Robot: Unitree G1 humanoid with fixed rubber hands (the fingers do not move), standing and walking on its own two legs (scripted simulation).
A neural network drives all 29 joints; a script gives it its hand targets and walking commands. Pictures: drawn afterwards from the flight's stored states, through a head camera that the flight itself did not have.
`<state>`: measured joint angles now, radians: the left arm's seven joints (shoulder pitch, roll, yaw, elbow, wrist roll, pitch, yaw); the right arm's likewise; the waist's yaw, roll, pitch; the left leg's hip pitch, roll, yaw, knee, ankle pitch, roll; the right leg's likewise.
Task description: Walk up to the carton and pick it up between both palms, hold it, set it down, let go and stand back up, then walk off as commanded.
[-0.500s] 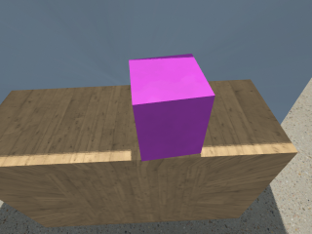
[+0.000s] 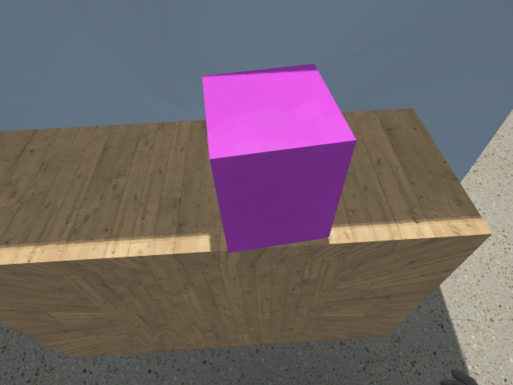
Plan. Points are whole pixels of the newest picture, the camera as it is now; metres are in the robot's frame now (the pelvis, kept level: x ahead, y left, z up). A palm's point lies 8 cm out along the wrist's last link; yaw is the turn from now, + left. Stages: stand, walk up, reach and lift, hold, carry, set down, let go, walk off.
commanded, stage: walk off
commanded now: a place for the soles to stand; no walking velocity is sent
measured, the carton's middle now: (269, 162) +0.48 +0.00 +0.06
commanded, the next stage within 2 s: none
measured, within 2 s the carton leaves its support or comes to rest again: neither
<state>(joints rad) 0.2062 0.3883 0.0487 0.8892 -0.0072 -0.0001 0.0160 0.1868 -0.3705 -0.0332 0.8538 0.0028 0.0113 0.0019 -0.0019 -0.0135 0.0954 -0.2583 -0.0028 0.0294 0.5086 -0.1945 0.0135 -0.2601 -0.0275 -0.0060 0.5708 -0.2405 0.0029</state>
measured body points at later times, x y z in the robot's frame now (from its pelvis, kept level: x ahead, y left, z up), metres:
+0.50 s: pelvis -0.11 -0.04 -0.01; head -0.07 -0.08 +0.44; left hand +0.03 +0.27 -0.07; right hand -0.02 -0.37 -0.14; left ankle -0.17 +0.13 -0.65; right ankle -0.02 -0.12 -0.73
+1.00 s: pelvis -0.26 -0.03 -0.02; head -0.26 -0.04 +0.43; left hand -0.19 +0.30 -0.11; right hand -0.12 -0.35 -0.09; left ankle -0.18 +0.10 -0.73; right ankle -0.28 -0.14 -0.74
